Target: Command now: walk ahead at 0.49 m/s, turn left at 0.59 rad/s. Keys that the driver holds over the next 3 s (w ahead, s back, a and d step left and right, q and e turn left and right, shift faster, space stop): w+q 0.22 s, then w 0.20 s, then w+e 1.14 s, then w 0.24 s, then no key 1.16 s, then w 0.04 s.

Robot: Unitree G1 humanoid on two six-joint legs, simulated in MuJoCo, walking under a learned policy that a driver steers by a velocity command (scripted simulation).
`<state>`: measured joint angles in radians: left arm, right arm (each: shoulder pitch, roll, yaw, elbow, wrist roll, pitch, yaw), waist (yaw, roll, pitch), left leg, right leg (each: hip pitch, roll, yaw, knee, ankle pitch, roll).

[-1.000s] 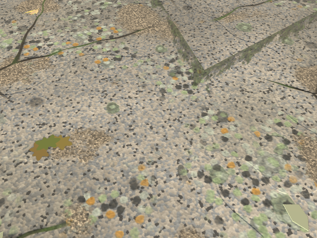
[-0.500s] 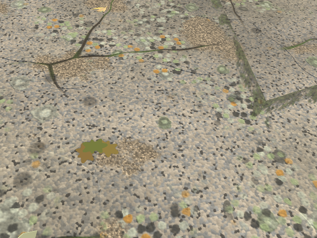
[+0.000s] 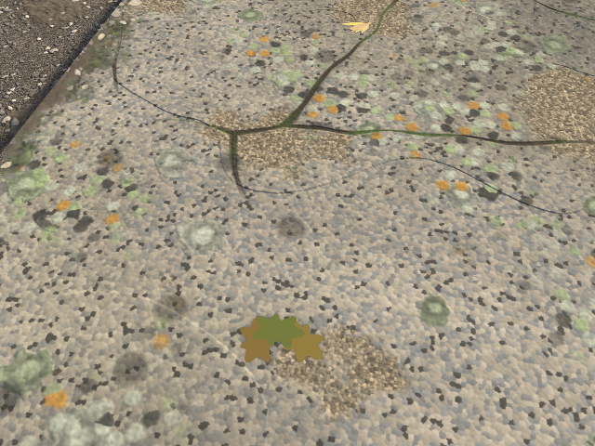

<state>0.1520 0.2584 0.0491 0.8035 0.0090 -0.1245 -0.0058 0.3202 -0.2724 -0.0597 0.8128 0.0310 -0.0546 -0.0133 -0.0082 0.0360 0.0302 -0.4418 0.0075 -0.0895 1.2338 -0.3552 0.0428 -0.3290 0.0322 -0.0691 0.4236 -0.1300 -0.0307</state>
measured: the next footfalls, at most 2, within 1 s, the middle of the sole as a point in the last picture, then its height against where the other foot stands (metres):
left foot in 0.38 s outside the picture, level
right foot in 0.96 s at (302, 352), level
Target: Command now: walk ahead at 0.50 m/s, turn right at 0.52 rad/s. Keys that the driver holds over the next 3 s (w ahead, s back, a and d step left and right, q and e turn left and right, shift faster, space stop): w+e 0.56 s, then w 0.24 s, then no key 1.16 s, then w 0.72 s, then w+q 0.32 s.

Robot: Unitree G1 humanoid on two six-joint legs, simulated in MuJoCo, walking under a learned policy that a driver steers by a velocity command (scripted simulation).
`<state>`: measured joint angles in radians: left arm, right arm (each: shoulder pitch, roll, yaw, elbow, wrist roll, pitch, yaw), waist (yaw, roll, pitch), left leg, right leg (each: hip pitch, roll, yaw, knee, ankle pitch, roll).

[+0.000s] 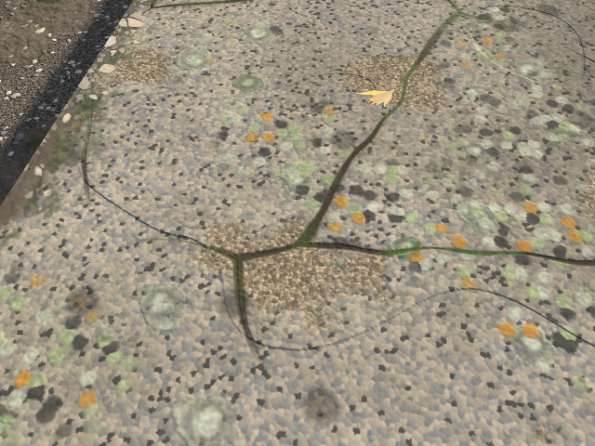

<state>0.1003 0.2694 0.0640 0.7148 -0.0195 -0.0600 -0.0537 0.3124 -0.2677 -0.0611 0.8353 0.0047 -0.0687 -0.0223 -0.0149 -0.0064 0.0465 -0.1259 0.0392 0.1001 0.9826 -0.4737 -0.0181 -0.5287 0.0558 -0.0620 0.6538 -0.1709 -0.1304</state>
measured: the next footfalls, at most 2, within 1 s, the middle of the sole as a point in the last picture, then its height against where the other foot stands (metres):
left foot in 0.42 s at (263, 445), level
right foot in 0.92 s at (420, 380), level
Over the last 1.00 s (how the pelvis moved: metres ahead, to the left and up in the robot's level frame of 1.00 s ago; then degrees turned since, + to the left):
0.55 0.09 -0.02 -2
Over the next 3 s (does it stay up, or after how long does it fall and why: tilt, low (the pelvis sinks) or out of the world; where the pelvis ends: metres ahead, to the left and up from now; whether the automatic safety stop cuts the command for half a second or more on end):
stays up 0.96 -0.34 0.03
